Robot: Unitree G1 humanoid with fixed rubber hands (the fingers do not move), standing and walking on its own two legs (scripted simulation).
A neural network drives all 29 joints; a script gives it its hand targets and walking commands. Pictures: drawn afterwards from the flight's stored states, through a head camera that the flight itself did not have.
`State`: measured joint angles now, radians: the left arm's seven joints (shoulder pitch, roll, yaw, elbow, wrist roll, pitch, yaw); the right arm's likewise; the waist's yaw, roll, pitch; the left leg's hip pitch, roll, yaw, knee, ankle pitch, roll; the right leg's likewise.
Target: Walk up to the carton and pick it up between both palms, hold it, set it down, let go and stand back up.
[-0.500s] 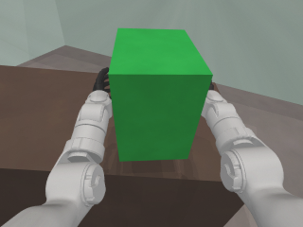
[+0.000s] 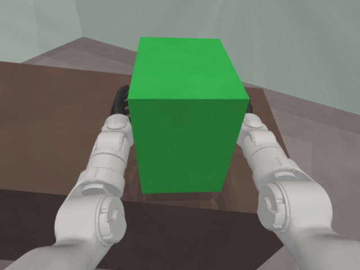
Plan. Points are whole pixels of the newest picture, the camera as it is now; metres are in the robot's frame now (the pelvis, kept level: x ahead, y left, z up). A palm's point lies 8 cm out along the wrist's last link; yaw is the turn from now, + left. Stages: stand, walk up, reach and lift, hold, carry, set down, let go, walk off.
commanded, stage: set down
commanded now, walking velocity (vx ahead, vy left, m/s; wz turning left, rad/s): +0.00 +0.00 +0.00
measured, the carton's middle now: (181, 115) +0.45 +0.04 +0.14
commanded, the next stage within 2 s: none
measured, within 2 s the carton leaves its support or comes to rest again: rests again in 1.96 s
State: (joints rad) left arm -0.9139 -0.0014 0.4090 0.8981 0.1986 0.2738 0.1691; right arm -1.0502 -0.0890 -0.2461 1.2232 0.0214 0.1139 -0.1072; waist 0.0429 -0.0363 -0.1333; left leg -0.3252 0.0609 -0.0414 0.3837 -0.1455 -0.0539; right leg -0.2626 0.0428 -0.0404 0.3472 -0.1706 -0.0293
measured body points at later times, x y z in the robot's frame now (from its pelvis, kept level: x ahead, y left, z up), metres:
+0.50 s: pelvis +0.01 +0.01 +0.00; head +0.02 +0.03 +0.45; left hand +0.43 +0.18 +0.11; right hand +0.46 -0.11 +0.13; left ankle +0.03 +0.15 -0.74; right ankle +0.00 -0.10 -0.74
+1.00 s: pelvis +0.00 +0.00 +0.00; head +0.01 +0.03 +0.45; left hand +0.41 +0.19 +0.10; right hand +0.45 -0.10 +0.11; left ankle +0.03 +0.15 -0.74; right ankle +0.00 -0.10 -0.74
